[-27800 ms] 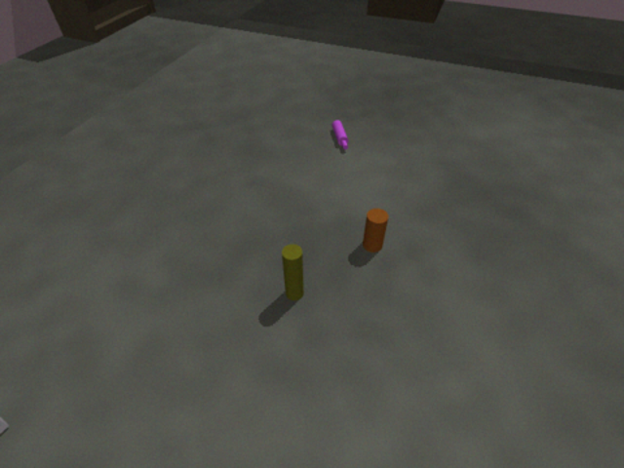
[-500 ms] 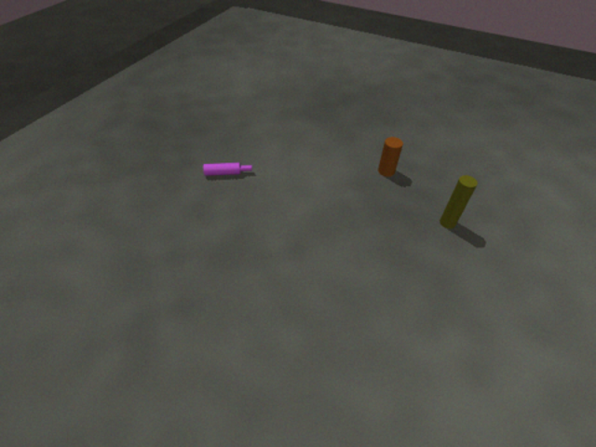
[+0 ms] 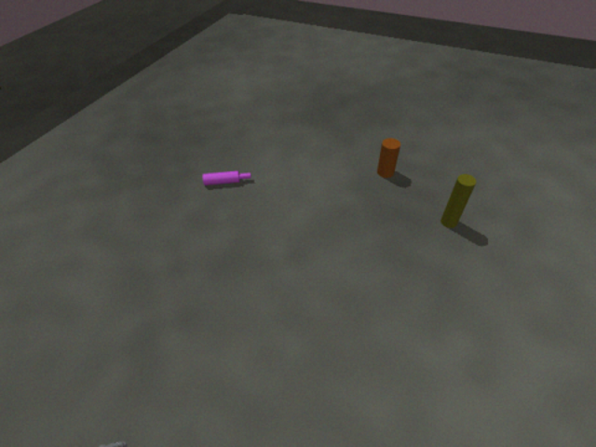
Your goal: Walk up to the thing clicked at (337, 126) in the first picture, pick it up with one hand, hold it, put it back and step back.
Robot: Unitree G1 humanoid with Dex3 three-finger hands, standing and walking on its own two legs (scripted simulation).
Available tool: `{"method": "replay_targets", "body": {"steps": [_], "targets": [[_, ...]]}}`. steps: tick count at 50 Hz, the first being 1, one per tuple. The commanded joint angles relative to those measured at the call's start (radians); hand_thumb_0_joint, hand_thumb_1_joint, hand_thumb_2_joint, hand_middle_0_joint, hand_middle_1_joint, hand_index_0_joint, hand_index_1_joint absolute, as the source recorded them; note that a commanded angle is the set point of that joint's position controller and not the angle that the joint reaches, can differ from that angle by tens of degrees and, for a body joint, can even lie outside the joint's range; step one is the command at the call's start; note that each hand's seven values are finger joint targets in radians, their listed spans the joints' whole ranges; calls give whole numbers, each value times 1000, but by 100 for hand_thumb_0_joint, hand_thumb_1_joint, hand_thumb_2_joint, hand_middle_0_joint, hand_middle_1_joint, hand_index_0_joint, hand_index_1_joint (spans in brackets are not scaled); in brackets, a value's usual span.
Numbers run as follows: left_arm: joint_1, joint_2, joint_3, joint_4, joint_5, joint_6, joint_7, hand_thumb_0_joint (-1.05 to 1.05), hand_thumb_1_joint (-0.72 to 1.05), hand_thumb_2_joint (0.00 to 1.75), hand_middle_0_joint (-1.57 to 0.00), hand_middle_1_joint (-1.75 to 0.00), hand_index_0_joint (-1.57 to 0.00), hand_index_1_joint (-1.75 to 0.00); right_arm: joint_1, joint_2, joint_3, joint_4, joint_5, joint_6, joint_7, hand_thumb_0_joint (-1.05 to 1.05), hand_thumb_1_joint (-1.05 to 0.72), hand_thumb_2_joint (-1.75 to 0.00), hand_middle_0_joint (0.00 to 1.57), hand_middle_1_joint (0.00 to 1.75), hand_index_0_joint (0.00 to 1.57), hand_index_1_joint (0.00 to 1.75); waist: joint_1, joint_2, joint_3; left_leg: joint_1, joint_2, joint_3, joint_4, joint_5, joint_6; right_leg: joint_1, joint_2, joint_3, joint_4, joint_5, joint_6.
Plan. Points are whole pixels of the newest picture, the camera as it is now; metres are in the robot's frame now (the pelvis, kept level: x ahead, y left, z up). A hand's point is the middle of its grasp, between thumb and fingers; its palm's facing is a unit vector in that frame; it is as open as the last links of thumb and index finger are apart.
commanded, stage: walk up
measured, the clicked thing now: (227, 177) +1.47 +0.34 -0.74
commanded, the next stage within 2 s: stand in 0.20 s
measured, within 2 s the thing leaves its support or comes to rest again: neither
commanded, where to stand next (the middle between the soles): +0.07 +0.04 m, yaw +4 degrees
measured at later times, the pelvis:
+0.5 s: pelvis +0.00 +0.02 +0.01, yaw +1 degrees
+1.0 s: pelvis +0.01 +0.02 +0.01, yaw +2 degrees
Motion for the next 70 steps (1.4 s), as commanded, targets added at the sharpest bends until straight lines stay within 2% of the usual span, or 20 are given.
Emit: {"method": "replay_targets", "body": {"steps": [1, 2, 8, 9, 10, 13, 16, 19, 23, 27, 32, 35, 39, 47, 49, 56, 60, 64, 70], "targets": [[-60, 223, 46, -30, 0, -16, 10, 0, 90, 90, -20, -30, -20, -30, -42, -210, -45, -23, 0, -24, -13, 0, -90, -90, 20, 30, 20, 30, 6, -34, -125, 61, 88, -87, -120, 143, 66, 49, -115, 108, -140, 191, -28], [-54, 220, 45, -25, 1, -16, 8, 0, 90, 90, -20, -30, -20, -30, -54, -208, -43, -22, -1, -25, -12, 0, -90, -90, 20, 30, 20, 30, 12, -26, -129, 68, 89, -84, -124, 146, 66, 56, -115, 106, -149, 201, -24], [-84, 215, 45, -4, 6, -11, 2, 0, 90, 90, -20, -30, -20, -30, -75, -198, -44, -5, -6, -27, -12, 0, -90, -90, 20, 30, 20, 30, 6, -28, -114, 66, 88, -83, -173, 91, 58, 74, -115, 102, -200, 170, -18], [-84, 216, 45, -1, 7, -11, 2, 0, 90, 90, -20, -30, -20, -30, -80, -196, -43, -5, -4, -27, -12, 0, -90, -90, 20, 30, 20, 30, 8, -28, -118, 72, 88, -82, -177, 92, 57, 77, -116, 103, -205, 175, -16], [-63, 215, 44, 14, 15, -11, 0, 0, 90, 90, -20, -30, -20, -30, -80, -195, -48, -11, -17, -31, -13, 0, -90, -90, 20, 30, 20, 30, 6, -52, -131, 72, 99, -114, -190, 118, 51, 104, -122, 85, -201, 204, -10], [-55, 209, 46, 25, 12, -10, -3, 0, 90, 90, -20, -30, -20, -30, -92, -207, -54, -6, -18, -36, -16, 0, -90, -90, 20, 30, 20, 30, 13, -22, -139, 92, 101, -113, -201, 156, 48, 114, -126, 89, -208, 238, -9], [-59, 213, 45, 24, 14, -11, -3, 0, 90, 90, -20, -30, -20, -30, -85, -198, -56, -2, -17, -36, -17, 0, -90, -90, 20, 30, 20, 30, 5, -18, -132, 91, 89, -105, -206, 124, 43, 105, -131, 91, -230, 221, -8], [-43, 208, 43, 30, 14, -9, -4, 0, 90, 90, -20, -30, -20, -30, -87, -196, -56, 1, -18, -37, -17, 0, -90, -90, 20, 30, 20, 30, 8, 4, -130, 88, 96, -112, -220, 135, 44, 117, -131, 83, -230, 231, -7], [-36, 209, 45, 32, 16, -4, -4, 0, 90, 90, -20, -30, -20, -30, -99, -201, -60, -5, -19, -37, -20, 0, -90, -90, 20, 30, 20, 30, 12, 12, -126, 93, 102, -124, -241, 107, 44, 107, -126, 71, -226, 192, -7], [-12, 211, 42, 35, 17, -7, -6, 0, 90, 90, -20, -30, -20, -30, -85, -196, -59, 1, -16, -35, -19, 0, -90, -90, 20, 30, 20, 30, 9, 6, -112, 96, 94, -124, -244, 75, 44, 82, -129, 73, -242, 175, -5], [-2, 213, 39, 31, 19, -9, -4, 0, 90, 90, -20, -30, -20, -30, -82, -197, -61, -4, -16, -31, -17, 0, -90, -90, 20, 30, 20, 30, 4, -28, -124, 118, 91, -120, -222, 115, 50, 77, -135, 69, -246, 187, -3], [15, 209, 35, 32, 19, -8, -3, 0, 90, 90, -20, -30, -20, -30, -82, -196, -61, -1, -14, -28, -16, 0, -90, -90, 20, 30, 20, 30, 5, -24, -106, 114, 86, -122, -224, 74, 50, 56, -133, 68, -255, 157, -3], [26, 212, 33, 29, 20, -10, 0, 0, 90, 90, -20, -30, -20, -30, -84, -198, -63, -4, -15, -24, -15, 0, -90, -90, 20, 30, 20, 30, 5, -34, -104, 106, 82, -121, -214, 74, 53, 61, -139, 70, -261, 153, -3], [33, 216, 34, 21, 15, -12, 2, 0, 90, 90, -20, -30, -20, -30, -70, -198, -58, -3, -13, -29, -15, 0, -90, -90, 20, 30, 20, 30, 8, -20, -140, 122, 90, -119, -197, 231, 56, 120, -148, 56, -236, 276, -1], [34, 214, 32, 22, 16, -12, 2, 0, 90, 90, -20, -30, -20, -30, -74, -194, -57, -6, -12, -27, -16, 0, -90, -90, 20, 30, 20, 30, 8, -27, -132, 118, 83, -117, -198, 206, 53, 115, -147, 54, -242, 256, 1], [26, 216, 36, 15, 15, -8, 3, 0, 90, 90, -20, -30, -20, -30, -63, -196, -57, -4, -13, -26, -20, 0, -90, -90, 20, 30, 20, 30, 11, -16, -130, 123, 85, -112, -197, 241, 51, 131, -151, 52, -242, 282, -4], [25, 214, 36, 15, 17, -3, 1, 0, 90, 90, -20, -30, -20, -30, -62, -195, -55, -3, -12, -26, -20, 0, -90, -90, 20, 30, 20, 30, 13, -15, -97, 96, 83, -120, -223, 164, 47, 118, -146, 52, -253, 213, -4], [27, 211, 37, 16, 17, 0, 0, 0, 90, 90, -20, -30, -20, -30, -66, -199, -55, -7, -13, -30, -21, 0, -90, -90, 20, 30, 20, 30, 18, -6, -102, 102, 86, -125, -232, 174, 49, 124, -146, 48, -246, 211, -6], [18, 218, 34, 10, 17, -4, 1, 0, 90, 90, -20, -30, -20, -30, -54, -200, -56, -9, -12, -29, -21, 0, -90, -90, 20, 30, 20, 30, 11, -24, -124, 125, 89, -124, -210, 243, 51, 132, -151, 47, -243, 250, -2]]}}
